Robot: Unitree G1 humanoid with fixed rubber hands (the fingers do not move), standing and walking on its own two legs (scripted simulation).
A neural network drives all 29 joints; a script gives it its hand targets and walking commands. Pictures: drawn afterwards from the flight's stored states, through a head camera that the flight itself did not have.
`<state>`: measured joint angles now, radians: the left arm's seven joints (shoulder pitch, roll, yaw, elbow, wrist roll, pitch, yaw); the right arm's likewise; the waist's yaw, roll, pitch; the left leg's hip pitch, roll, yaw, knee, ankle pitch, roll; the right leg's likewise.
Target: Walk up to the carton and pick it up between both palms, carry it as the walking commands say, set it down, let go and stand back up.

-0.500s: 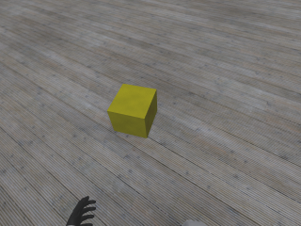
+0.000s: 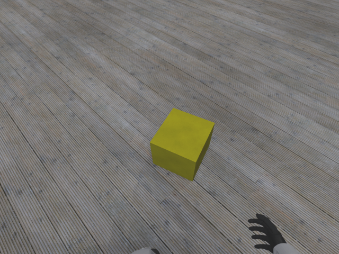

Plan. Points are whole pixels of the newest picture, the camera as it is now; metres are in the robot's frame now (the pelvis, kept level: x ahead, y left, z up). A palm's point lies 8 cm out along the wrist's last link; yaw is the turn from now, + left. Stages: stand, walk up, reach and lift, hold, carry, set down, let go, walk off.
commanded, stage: walk up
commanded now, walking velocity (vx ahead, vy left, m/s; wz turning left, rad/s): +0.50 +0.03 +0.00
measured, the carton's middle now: (182, 144) +0.80 +0.01 -0.63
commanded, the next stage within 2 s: none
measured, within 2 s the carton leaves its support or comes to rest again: neither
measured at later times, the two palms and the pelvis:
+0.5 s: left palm (121, 177) +0.33 +0.20 -0.11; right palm out of the picture +0.11 -0.25 -0.14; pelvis +0.20 -0.03 +0.00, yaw +0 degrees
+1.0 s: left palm (99, 208) +0.25 +0.25 -0.13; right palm (257, 173) +0.37 -0.21 -0.11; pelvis +0.29 +0.02 +0.01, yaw +1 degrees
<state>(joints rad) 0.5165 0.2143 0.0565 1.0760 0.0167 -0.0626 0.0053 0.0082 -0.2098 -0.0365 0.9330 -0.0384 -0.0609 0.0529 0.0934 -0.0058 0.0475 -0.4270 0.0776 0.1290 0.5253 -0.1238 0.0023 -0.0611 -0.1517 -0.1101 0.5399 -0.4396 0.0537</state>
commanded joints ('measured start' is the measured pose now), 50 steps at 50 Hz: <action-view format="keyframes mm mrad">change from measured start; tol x32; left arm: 1 -22 63 -2 -114 3 -16 -3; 18 -451 11 -3 -167 3 52 -36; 25 -39 265 66 -56 20 9 12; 50 -79 11 -23 -17 -15 84 25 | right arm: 1 484 -326 -97 95 10 -15 -41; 50 231 -144 -17 88 26 47 -78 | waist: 1 -198 370 -268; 25 -28 -260 -204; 43 -64 -223 -40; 50 -90 242 -25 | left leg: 1 687 416 -673 -317 -333 127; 12 301 233 -167 -294 446 82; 21 347 180 -84 -226 316 107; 25 -99 -56 -48 491 -505 -11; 27 -78 23 -161 634 -391 -34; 50 232 229 -364 -354 7 75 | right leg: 1 -613 85 69 629 -135 -70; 22 -160 93 -47 -107 322 -49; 25 231 -401 574 -269 493 -177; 40 -217 -118 108 -395 161 -139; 43 -118 -59 32 -244 735 -176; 50 -240 90 83 28 -4 -30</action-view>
